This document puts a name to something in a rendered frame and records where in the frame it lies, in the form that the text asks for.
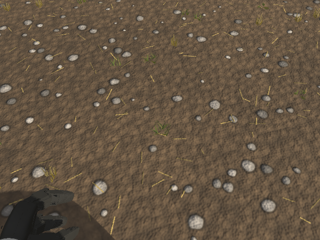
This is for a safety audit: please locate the left robot hand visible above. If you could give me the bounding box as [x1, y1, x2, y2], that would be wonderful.
[0, 187, 80, 240]

